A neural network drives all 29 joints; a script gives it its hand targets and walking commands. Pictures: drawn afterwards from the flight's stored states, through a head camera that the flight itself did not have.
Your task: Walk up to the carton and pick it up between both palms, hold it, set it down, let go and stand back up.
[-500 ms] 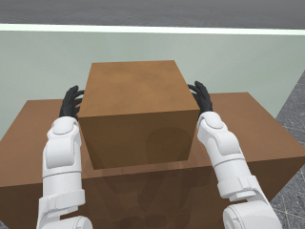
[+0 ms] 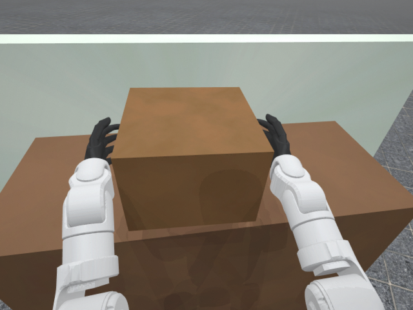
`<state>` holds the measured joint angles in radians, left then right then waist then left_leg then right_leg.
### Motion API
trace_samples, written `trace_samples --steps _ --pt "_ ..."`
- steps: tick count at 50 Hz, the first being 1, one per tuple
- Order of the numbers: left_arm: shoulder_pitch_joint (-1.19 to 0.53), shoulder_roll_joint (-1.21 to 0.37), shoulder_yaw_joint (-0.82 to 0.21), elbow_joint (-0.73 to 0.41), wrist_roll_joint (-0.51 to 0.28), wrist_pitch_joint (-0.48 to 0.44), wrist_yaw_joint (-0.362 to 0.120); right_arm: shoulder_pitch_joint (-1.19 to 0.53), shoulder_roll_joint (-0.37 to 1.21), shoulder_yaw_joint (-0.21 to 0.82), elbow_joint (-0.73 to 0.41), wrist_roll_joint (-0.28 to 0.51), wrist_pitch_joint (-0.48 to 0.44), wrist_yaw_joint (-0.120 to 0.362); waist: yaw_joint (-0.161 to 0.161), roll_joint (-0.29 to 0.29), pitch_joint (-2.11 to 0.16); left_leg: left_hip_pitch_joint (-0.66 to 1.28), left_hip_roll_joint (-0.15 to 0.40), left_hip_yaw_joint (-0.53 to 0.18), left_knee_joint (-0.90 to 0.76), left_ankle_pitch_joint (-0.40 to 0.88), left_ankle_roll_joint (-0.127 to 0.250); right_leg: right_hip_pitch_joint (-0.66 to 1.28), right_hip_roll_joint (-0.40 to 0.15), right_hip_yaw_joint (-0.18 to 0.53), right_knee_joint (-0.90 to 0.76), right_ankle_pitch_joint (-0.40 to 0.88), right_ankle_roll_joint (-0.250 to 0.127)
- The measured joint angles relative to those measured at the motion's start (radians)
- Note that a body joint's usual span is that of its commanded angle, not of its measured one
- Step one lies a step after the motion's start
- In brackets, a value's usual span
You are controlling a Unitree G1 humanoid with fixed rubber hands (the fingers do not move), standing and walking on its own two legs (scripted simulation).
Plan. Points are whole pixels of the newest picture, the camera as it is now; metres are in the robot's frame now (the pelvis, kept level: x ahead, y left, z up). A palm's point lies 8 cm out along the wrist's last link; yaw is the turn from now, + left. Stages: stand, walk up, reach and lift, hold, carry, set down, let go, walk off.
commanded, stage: hold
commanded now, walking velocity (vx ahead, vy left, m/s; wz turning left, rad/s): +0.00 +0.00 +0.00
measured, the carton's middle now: (189, 151) +0.40 +0.01 +0.16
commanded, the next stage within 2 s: none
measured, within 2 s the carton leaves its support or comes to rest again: neither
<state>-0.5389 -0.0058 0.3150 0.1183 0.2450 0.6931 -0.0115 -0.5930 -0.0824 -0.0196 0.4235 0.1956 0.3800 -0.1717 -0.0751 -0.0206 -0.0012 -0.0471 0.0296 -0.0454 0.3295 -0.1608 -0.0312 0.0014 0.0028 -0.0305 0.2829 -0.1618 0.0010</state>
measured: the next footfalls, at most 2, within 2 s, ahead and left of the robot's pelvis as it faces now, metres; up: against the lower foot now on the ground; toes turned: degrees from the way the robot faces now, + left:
none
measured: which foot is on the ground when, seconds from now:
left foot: down 0.00-1.00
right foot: down 0.00-1.00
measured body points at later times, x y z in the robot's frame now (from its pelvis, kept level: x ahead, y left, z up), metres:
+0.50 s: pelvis -0.01 +0.00 +0.00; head -0.05 +0.02 +0.45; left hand +0.37 +0.18 +0.19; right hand +0.37 -0.15 +0.19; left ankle +0.02 +0.14 -0.75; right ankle +0.00 -0.12 -0.75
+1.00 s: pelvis +0.00 +0.00 +0.00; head -0.05 +0.01 +0.45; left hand +0.36 +0.18 +0.18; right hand +0.36 -0.15 +0.18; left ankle +0.02 +0.14 -0.75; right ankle +0.00 -0.12 -0.75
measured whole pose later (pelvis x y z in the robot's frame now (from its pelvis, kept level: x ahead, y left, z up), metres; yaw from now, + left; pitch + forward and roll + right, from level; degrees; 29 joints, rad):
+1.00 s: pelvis +0.00 +0.00 +0.00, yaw +1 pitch -7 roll -1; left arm -0.53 0.00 0.32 0.10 0.24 0.69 -0.02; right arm -0.59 -0.06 -0.04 0.40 0.18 0.37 -0.17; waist -0.08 -0.03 0.01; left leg -0.05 0.03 -0.06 0.33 -0.16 -0.03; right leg 0.00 0.00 -0.04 0.29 -0.16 0.00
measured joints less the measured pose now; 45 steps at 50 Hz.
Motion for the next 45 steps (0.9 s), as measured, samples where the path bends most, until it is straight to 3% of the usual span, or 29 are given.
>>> trace_samples --steps 6,10,18,37,45 --pt "0.046 0.008 -0.006 -0.073 -0.027 -0.012 -0.003 0.025 0.001 0.027 -0.075 0.027 -0.001 -0.024 -0.008 0.001 -0.001 -0.006 0.002 -0.011 0.013 -0.004 -0.003 0.003 0.003 -0.01 0.001 -0.001 -0.002" --pt "0.003 0.004 0.025 -0.012 -0.003 -0.01 -0.027 -0.004 0.026 -0.013 -0.028 -0.004 0.013 -0.014 0.004 -0.006 -0.004 0.003 -0.003 -0.01 0.002 0.005 -0.002 0.002 -0.002 -0.009 0.011 -0.003 -0.002" --pt "-0.051 0.025 0.025 0.052 0.005 -0.014 -0.027 -0.043 0.043 -0.052 0.033 -0.038 -0.007 0.001 0.008 -0.016 -0.003 -0.01 -0.009 -0.014 -0.008 0.019 0.0 -0.011 -0.008 -0.014 0.008 0.005 0.0" --pt "0.009 -0.005 -0.009 -0.026 -0.001 -0.01 0.005 -0.002 -0.004 -0.004 -0.002 0.015 -0.03 0.009 0.004 -0.005 0.005 -0.012 0.0 0.002 0.013 -0.003 0.002 -0.008 0.001 0.001 0.003 0.004 0.002" --pt "0.018 0.004 -0.003 -0.042 -0.007 -0.006 -0.003 0.002 0.017 -0.013 -0.019 -0.004 -0.021 0.007 -0.001 -0.008 0.006 -0.003 0.0 -0.009 0.005 0.002 -0.002 0.003 0.002 -0.01 0.0 0.001 -0.003"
